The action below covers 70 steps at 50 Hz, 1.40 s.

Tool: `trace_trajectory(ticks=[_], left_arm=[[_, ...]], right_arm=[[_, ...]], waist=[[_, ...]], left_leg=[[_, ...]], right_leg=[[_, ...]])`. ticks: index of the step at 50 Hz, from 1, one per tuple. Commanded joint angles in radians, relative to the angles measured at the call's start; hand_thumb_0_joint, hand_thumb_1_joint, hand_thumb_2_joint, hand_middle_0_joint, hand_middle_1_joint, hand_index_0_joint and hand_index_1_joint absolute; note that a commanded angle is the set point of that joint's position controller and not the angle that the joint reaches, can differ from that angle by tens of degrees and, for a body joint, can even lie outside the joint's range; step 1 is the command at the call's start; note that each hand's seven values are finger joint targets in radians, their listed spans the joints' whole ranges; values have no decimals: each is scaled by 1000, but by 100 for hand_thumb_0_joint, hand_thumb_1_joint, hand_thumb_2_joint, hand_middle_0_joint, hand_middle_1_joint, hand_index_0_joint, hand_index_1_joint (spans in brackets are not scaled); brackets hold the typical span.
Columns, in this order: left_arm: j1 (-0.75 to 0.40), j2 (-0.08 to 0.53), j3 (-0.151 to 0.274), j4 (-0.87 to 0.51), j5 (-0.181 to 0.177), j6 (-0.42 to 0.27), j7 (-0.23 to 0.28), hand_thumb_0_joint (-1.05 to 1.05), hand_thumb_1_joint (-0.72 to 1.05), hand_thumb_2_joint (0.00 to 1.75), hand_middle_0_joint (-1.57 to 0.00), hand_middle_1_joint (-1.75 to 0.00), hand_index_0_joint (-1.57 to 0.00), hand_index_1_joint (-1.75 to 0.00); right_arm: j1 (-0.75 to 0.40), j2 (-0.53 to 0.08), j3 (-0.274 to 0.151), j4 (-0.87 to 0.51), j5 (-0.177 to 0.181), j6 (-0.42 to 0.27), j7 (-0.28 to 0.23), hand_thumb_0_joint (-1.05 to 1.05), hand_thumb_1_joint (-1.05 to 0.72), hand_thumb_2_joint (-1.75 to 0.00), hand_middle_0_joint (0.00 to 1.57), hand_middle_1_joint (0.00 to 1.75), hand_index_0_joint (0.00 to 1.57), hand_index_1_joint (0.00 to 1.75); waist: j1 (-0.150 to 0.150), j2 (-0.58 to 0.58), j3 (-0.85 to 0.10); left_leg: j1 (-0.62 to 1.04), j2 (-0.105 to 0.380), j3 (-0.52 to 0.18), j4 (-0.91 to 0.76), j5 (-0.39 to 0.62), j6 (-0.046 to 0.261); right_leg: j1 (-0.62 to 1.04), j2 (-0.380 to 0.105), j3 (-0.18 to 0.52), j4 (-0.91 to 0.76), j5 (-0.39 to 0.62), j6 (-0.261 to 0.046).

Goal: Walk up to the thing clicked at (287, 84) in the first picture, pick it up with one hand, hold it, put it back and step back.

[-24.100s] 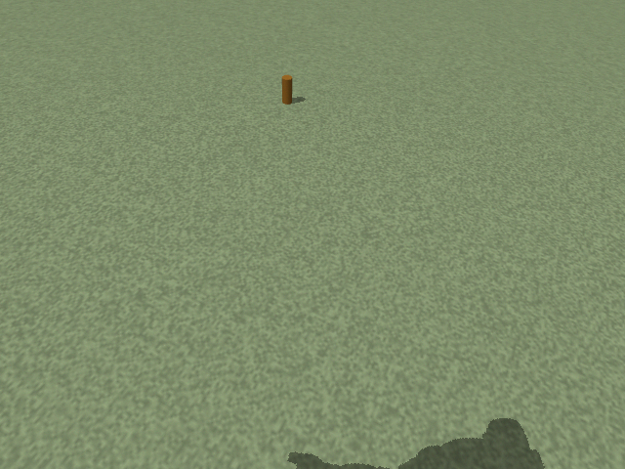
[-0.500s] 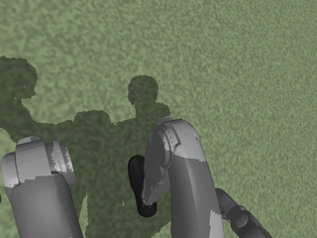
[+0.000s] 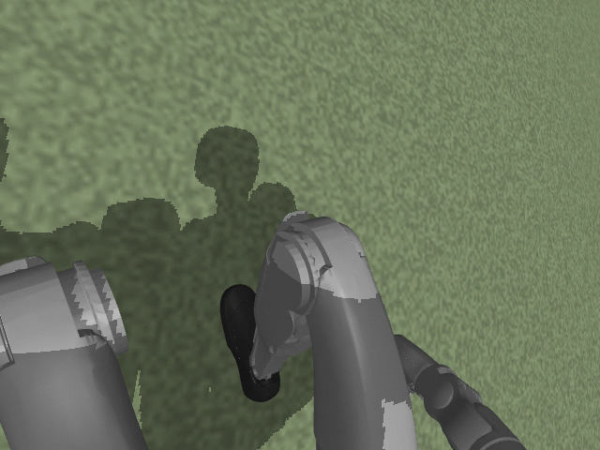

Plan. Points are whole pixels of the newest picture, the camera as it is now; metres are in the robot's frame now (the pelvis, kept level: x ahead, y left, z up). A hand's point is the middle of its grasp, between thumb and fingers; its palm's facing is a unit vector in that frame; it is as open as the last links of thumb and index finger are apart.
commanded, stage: lower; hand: left
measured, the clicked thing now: out of the picture +0.44 +0.32 -0.19
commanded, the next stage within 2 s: loosen in 0.48 s
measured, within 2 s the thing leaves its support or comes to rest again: rests again in 0.34 s
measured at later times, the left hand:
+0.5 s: hand out of the picture +0.44 +0.32 -0.18, palm faces +0.46 -0.89 -0.03, open 8.4 cm
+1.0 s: hand out of the picture +0.45 +0.31 -0.17, palm faces +0.46 -0.89 -0.01, open 12.1 cm
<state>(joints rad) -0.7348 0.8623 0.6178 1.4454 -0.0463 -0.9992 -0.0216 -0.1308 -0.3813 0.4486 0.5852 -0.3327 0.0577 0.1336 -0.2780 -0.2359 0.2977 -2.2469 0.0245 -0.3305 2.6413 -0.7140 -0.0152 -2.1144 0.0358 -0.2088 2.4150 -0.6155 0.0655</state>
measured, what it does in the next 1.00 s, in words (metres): stands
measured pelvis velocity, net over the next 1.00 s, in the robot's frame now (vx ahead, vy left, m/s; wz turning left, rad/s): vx -0.01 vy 0.01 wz -0.04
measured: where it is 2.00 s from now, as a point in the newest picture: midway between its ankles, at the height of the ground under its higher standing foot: (182, 399)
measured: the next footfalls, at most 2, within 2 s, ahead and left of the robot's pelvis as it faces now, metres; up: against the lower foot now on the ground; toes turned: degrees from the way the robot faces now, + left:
none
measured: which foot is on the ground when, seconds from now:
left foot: down 0.00-1.00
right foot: down 0.00-1.00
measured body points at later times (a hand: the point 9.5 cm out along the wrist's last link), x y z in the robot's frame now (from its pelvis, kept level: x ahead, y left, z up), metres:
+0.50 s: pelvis +0.00 +0.00 +0.00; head +0.25 +0.18 +0.32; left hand +0.41 +0.36 -0.17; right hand +0.15 -0.26 -0.04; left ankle +0.08 +0.13 -0.25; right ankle +0.14 -0.12 -0.25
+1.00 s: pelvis -0.01 +0.01 +0.00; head +0.24 +0.18 +0.33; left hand +0.42 +0.36 -0.17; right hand +0.15 -0.25 -0.04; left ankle +0.08 +0.13 -0.25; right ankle +0.14 -0.12 -0.25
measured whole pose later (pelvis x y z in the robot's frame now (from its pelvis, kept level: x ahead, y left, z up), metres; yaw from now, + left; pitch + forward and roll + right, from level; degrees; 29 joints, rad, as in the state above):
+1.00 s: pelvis -0.01 +0.01 +0.00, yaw -2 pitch +13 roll -18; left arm -0.73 0.92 0.59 1.51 -0.08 -1.07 0.01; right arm -0.18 -0.38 0.53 0.53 -0.36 0.07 0.13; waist -0.28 -0.28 0.33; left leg -2.22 0.03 -0.38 2.67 -0.72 0.00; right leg -2.07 0.06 -0.24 2.39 -0.59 0.08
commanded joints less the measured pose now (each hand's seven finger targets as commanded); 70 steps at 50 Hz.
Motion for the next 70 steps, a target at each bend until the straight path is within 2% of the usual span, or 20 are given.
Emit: trace_trajectory(ticks=[1, 6, 7, 13, 17, 21, 23, 29, 30, 34, 37, 38, 40, 44, 57, 60, 64, 65, 67, 70], left_arm=[[-214, 227, 28, -160, -27, -104, 13, 0, 27, 125, -125, -138, -127, -137], [-243, 248, 7, -167, -14, -113, 19, 0, 28, 125, -125, -138, -127, -138], [-229, 251, 14, -157, -15, -113, 21, 0, 27, 125, -125, -138, -126, -137], [-219, 251, 8, -142, -12, -122, 27, 0, 27, 126, -127, -140, -129, -139], [-218, 254, -1, -124, -16, -129, 27, 0, 27, 126, -128, -140, -130, -139], [-207, 263, 3, -124, -21, -136, 27, 0, 28, 126, -128, -139, -129, -139], [-210, 242, -5, -129, -23, -140, 27, 0, 30, 127, -127, -140, -129, -139], [-197, 252, -16, -98, -15, -142, 31, 0, 27, 126, -127, -138, -129, -138], [-204, 244, -21, -98, -19, -146, 31, 0, 26, 118, -132, -135, -134, -135], [-219, 249, -10, -105, -33, -156, 35, 0, 7, 86, -111, -105, -113, -103], [-214, 261, -10, -107, -30, -160, 36, 0, -8, 64, -99, -89, -101, -88], [-211, 268, -9, -102, -29, -160, 34, 0, -16, 63, -91, -81, -93, -80], [-214, 255, -21, -99, -29, -160, 31, 0, -25, 49, -75, -67, -77, -67], [-188, 247, -17, -69, -37, -150, 29, 0, -43, 32, -59, -48, -59, -48], [-201, 242, -30, -83, -32, -150, 31, 0, -61, 5, -20, -10, -19, -10], [-180, 247, -24, -78, -30, -149, 34, 0, -61, 5, -9, -5, -9, -6], [-193, 324, 20, -164, -25, -153, 24, 0, -61, 6, -8, -5, -8, -5], [-186, 313, 11, -174, -25, -145, 16, 0, -61, 6, -7, -4, -7, -4], [-193, 377, 64, -245, -27, -128, 11, 0, -61, 7, -7, -4, -7, -5], [-184, 367, 71, -328, -34, -81, -23, 0, -61, 6, -7, -5, -7, -5]], right_arm=[[64, -350, -99, -10, -10, 8, -20, 0, -91, -90, 20, 30, 20, 30], [58, -350, -87, -10, -17, 11, -20, 0, -91, -90, 20, 30, 20, 30], [56, -346, -84, -12, -18, 11, -21, 0, -91, -90, 20, 30, 20, 30], [39, -356, -76, -19, -25, 14, -22, 0, -91, -90, 20, 30, 20, 30], [19, -358, -71, -27, -23, 14, -22, 0, -91, -90, 20, 30, 20, 30], [22, -359, -64, -29, -28, 12, -22, 0, -90, -90, 20, 30, 20, 30], [19, -363, -63, -30, -28, 9, -24, 0, -90, -90, 20, 30, 20, 30], [10, -364, -52, -32, -33, 15, -24, 0, -90, -90, 20, 30, 20, 30], [1, -366, -52, -35, -33, 14, -26, 0, -91, -90, 20, 30, 20, 30], [2, -371, -49, -42, -33, 14, -23, 0, -92, -90, 20, 30, 20, 30], [0, -362, -44, -46, -35, 15, -22, 0, -92, -90, 20, 30, 20, 30], [-4, -363, -43, -47, -33, 15, -24, 0, -92, -90, 20, 30, 20, 30], [-5, -367, -43, -47, -36, 14, -24, 0, -92, -90, 20, 30, 20, 30], [-1, -368, -41, -51, -33, 17, -25, 0, -93, -90, 20, 30, 20, 30], [-2, -365, -41, -59, -33, 17, -24, 0, -92, -90, 20, 30, 20, 30], [-9, -366, -40, -64, -30, 20, -23, 0, -90, -90, 20, 30, 20, 30], [-1, -373, -47, -58, -28, 24, -29, 0, -91, -90, 20, 30, 20, 30], [1, -368, -49, -52, -25, 25, -29, 0, -91, -90, 20, 30, 20, 30], [17, -375, -62, -58, -21, 31, -34, 0, -91, -90, 20, 30, 20, 30], [34, -368, -91, -66, -5, 36, -37, 0, -91, -90, 20, 30, 20, 30]], waist=[[-85, 545, -639], [-103, 558, -633], [-96, 548, -634], [-105, 571, -622], [-106, 550, -578], [-105, 549, -605], [-112, 563, -597], [-118, 548, -564], [-119, 546, -559], [-122, 555, -562], [-114, 537, -569], [-113, 536, -557], [-119, 557, -556], [-117, 523, -552], [-120, 531, -546], [-106, 534, -530], [-84, 601, -572], [-75, 612, -575], [-56, 653, -627], [-38, 699, -673]], left_leg=[[424, 54, 81, -318, 174, -10], [421, 57, 77, -307, 188, -10], [412, 57, 79, -303, 187, -7], [446, 63, 62, -314, 190, -17], [407, 62, 59, -317, 130, -11], [415, 62, 62, -304, 157, -10], [453, 69, 44, -318, 194, -20], [423, 68, 45, -310, 168, -13], [427, 69, 41, -314, 161, -15], [438, 71, 33, -321, 162, -17], [417, 68, 43, -309, 152, -11], [409, 69, 43, -309, 144, -10], [427, 70, 39, -318, 147, -15], [406, 69, 42, -311, 142, -9], [410, 71, 32, -321, 130, -10], [416, 74, 23, -332, 125, -14], [467, 78, 26, -342, 180, -23], [474, 78, 30, -344, 184, -25], [510, 78, 40, -347, 229, -28], [538, 75, 53, -372, 239, -32]], right_leg=[[327, 38, -110, -167, 201, -65], [340, 44, -110, -165, 218, -64], [349, 45, -108, -167, 219, -63], [328, 47, -127, -161, 214, -64], [309, 49, -133, -168, 172, -63], [341, 54, -133, -170, 195, -62], [327, 52, -142, -155, 219, -63], [327, 55, -145, -165, 205, -62], [319, 54, -148, -164, 199, -62], [321, 54, -150, -160, 197, -61], [336, 59, -146, -171, 192, -61], [328, 59, -146, -172, 185, -61], [324, 58, -150, -168, 187, -62], [333, 61, -150, -178, 187, -61], [322, 64, -156, -176, 177, -64], [307, 62, -158, -171, 169, -65], [324, 58, -151, -159, 203, -66], [316, 57, -146, -160, 203, -67], [335, 56, -139, -156, 229, -69], [325, 51, -125, -161, 226, -74]])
